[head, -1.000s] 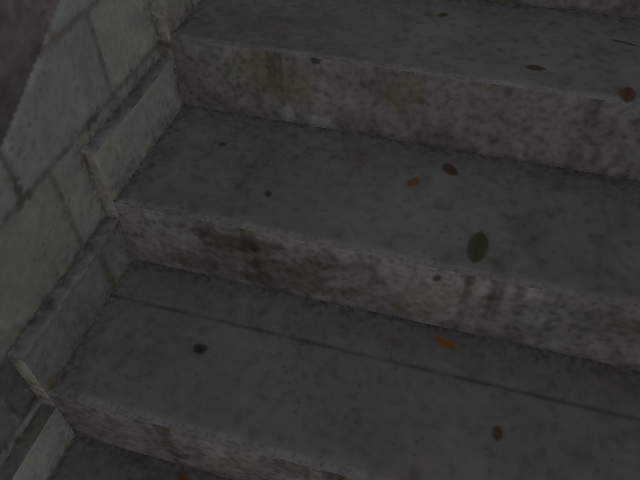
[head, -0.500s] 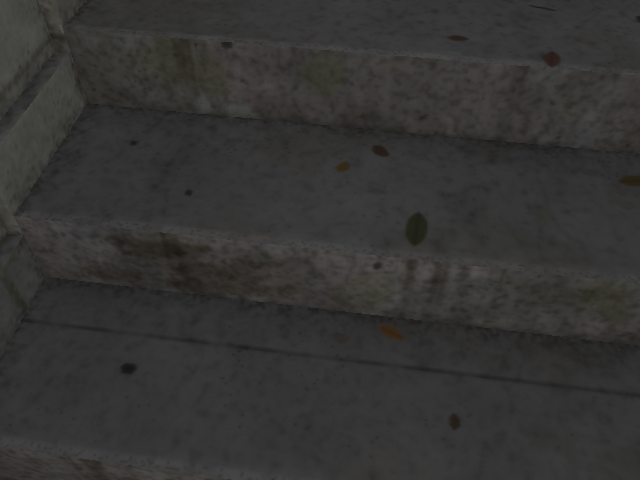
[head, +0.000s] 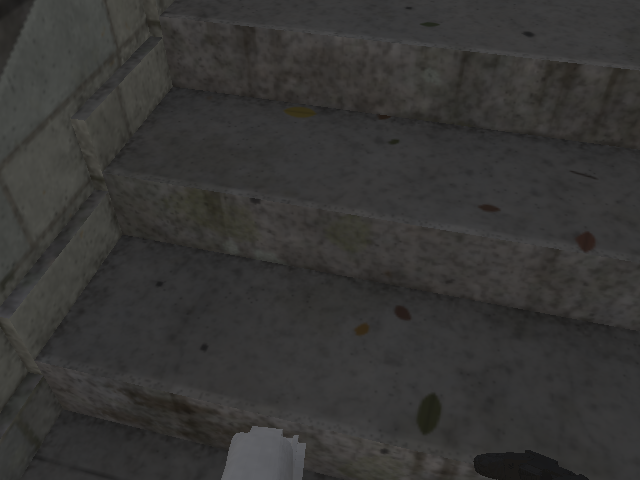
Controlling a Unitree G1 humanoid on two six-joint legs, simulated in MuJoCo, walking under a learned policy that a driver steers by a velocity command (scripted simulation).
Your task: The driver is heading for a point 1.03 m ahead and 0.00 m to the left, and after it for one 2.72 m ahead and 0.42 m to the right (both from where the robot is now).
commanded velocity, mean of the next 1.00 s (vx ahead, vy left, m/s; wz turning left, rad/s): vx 0.49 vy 0.00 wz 0.00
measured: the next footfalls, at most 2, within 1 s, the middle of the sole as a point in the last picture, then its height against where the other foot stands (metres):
left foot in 0.18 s outside the picture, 0.17 m higher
right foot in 0.70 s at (436, 379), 0.17 m higher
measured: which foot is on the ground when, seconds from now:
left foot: up 0.00-0.16, down 0.18-0.74, up 0.76-1.00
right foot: down 0.00-0.22, up 0.24-0.68, down 0.70-1.00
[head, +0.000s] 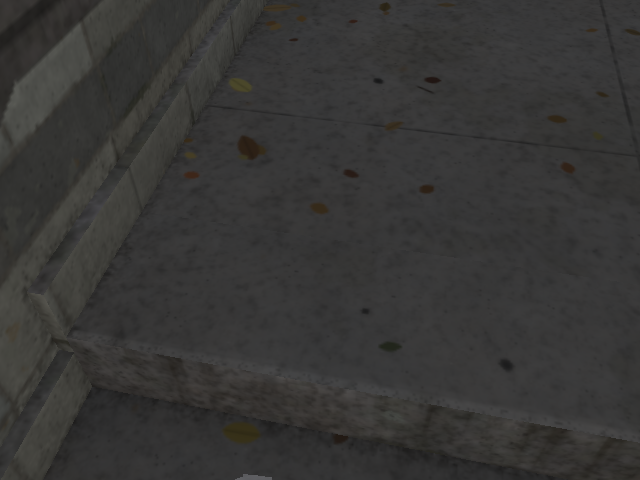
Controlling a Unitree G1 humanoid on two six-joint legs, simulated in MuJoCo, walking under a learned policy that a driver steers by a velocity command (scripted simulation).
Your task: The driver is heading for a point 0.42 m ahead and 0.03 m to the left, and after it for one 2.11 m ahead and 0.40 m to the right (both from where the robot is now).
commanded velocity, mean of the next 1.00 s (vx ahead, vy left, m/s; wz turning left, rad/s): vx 0.50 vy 0.00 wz -0.30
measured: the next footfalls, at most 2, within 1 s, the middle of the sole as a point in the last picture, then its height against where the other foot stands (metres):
left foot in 0.28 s outside the picture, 0.17 m higher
right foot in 0.86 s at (417, 330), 0.17 m higher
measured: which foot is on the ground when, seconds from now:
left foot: up 0.00-0.26, down 0.28-0.92, up 0.94-1.00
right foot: down 0.00-0.32, up 0.34-0.84, down 0.86-1.00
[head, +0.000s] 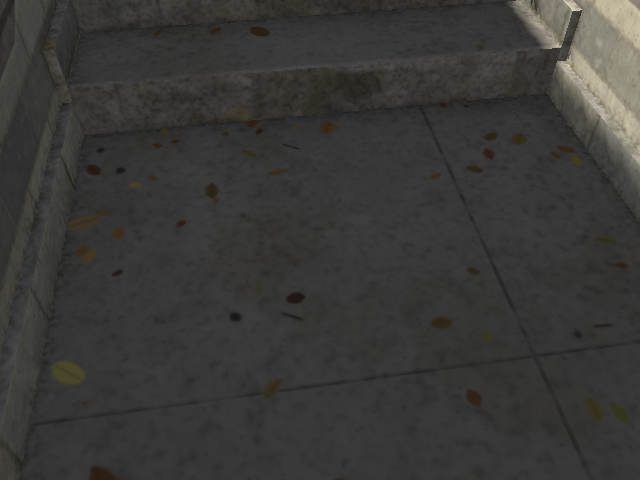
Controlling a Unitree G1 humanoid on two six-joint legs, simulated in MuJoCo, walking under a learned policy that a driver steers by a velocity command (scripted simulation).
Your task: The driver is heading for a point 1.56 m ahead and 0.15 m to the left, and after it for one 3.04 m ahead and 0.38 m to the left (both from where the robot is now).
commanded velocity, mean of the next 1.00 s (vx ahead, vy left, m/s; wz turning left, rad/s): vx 0.50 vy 0.00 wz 0.14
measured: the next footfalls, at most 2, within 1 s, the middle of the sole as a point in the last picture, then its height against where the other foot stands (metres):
left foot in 0.40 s outside the picture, level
right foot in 0.98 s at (360, 408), level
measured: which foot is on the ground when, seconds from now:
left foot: up 0.00-0.38, down 0.40-0.98, up 1.00-1.00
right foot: down 0.00-0.42, up 0.44-0.96, down 0.98-1.00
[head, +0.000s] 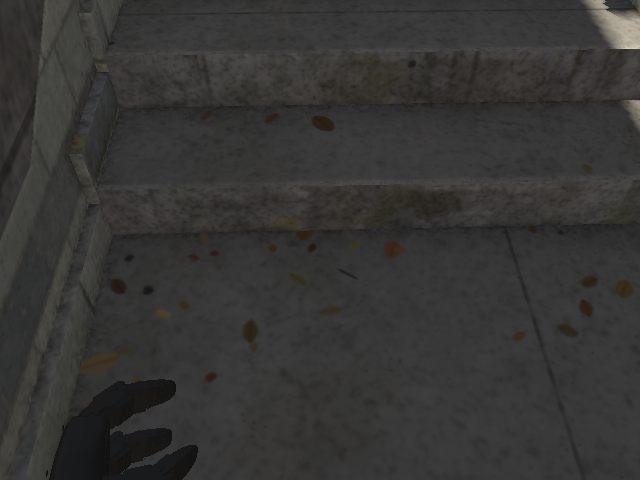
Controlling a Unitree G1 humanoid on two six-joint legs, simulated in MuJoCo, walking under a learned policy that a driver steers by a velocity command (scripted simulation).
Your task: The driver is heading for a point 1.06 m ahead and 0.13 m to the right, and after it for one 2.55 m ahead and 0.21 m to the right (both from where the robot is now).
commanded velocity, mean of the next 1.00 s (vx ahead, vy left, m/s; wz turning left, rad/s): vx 0.50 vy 0.00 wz -0.20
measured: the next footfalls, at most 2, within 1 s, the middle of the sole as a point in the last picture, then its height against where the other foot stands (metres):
left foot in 0.38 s outside the picture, level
right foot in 0.88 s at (391, 462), level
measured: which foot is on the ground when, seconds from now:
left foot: up 0.00-0.36, down 0.38-0.88, up 0.90-1.00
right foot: down 0.00-0.38, up 0.40-0.86, down 0.88-1.00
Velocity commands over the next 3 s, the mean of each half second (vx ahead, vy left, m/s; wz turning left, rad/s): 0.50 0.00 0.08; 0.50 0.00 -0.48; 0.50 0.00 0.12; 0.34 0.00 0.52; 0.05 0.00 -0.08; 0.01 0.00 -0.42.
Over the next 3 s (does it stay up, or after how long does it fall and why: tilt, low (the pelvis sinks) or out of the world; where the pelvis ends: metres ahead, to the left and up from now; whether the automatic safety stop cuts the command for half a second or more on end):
stays up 0.90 -0.22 0.01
